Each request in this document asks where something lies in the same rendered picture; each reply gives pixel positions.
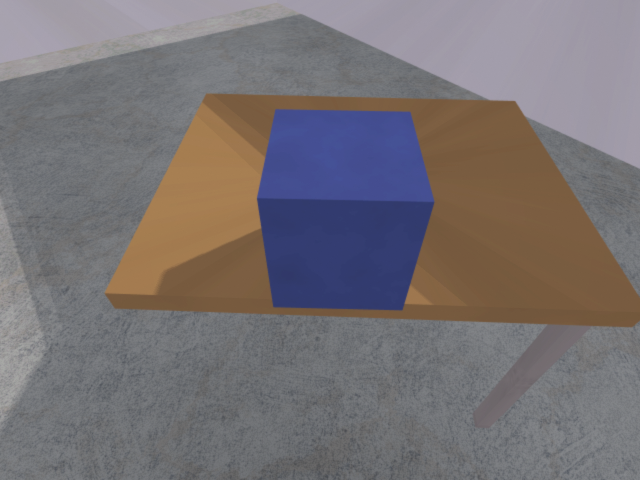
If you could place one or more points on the table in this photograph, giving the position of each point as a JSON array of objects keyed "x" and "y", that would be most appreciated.
[{"x": 507, "y": 240}]

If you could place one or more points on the carton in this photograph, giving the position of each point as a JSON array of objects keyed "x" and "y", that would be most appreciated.
[{"x": 344, "y": 203}]

